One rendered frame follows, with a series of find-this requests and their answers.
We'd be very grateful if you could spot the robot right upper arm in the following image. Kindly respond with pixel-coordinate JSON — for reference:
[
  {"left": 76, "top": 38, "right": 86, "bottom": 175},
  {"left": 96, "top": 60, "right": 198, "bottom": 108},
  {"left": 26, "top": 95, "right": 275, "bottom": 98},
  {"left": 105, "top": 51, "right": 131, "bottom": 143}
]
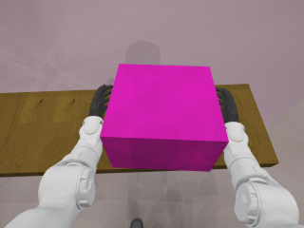
[{"left": 234, "top": 181, "right": 304, "bottom": 228}]

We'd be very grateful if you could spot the table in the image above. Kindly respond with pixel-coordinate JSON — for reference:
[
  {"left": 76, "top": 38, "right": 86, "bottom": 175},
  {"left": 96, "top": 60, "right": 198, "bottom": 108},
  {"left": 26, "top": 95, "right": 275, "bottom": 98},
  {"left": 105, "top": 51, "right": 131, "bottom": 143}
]
[{"left": 0, "top": 84, "right": 279, "bottom": 178}]

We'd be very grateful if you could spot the left robot forearm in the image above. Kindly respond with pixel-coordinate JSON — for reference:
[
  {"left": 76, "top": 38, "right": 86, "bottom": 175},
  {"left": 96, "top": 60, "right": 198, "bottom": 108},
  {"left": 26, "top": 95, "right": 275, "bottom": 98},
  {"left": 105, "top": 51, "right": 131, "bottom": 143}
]
[{"left": 38, "top": 116, "right": 104, "bottom": 204}]

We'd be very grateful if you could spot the right robot forearm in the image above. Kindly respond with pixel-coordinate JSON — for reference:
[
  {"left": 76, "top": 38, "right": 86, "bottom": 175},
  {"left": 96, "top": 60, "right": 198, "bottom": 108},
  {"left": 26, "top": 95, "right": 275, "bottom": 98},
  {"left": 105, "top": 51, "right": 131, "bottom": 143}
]
[{"left": 223, "top": 122, "right": 299, "bottom": 223}]

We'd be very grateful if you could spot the robot right hand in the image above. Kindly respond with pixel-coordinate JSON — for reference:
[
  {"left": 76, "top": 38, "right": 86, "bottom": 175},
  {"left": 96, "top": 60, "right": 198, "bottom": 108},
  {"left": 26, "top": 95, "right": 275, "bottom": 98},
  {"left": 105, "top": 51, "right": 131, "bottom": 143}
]
[{"left": 215, "top": 87, "right": 239, "bottom": 124}]

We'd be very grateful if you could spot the robot left upper arm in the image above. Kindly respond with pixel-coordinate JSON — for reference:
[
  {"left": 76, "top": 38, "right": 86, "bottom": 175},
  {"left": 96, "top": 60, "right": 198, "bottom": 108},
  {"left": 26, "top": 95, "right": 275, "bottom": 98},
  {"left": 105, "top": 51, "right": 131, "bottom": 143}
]
[{"left": 4, "top": 165, "right": 96, "bottom": 228}]

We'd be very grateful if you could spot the robot left hand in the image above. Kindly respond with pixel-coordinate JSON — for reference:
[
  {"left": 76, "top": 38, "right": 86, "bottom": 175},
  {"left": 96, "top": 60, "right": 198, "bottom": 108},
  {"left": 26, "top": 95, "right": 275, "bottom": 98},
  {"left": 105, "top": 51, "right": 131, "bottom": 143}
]
[{"left": 88, "top": 84, "right": 113, "bottom": 118}]

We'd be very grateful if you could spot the carton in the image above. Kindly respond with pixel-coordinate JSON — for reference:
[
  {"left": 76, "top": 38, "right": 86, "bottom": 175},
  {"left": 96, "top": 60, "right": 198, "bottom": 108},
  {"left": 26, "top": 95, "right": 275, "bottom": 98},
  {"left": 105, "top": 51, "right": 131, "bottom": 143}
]
[{"left": 100, "top": 64, "right": 229, "bottom": 172}]

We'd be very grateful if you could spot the left robot foot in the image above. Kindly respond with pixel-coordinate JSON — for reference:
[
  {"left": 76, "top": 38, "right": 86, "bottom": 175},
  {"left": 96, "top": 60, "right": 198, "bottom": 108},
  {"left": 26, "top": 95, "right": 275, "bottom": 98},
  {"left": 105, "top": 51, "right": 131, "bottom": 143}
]
[{"left": 130, "top": 218, "right": 143, "bottom": 228}]

